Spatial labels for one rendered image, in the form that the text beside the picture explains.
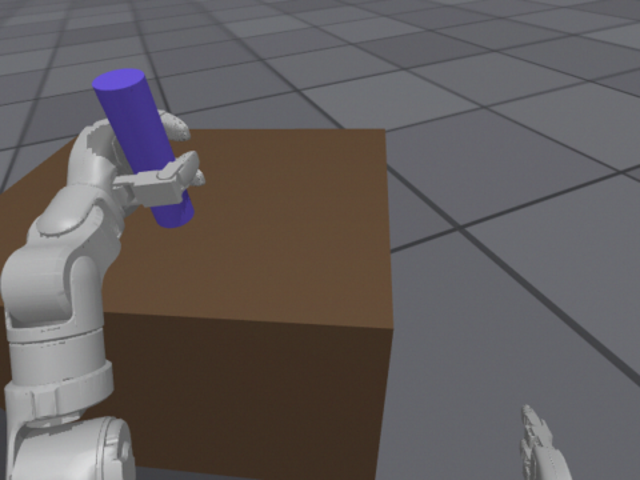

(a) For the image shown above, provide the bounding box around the left robot hand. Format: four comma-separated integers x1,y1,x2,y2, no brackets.
66,109,206,219

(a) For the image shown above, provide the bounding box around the can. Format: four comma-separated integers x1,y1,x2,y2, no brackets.
92,68,194,228

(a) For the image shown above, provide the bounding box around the right robot hand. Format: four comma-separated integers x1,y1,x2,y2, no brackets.
520,405,572,480

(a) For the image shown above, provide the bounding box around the left robot arm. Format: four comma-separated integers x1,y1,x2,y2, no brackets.
0,184,136,480

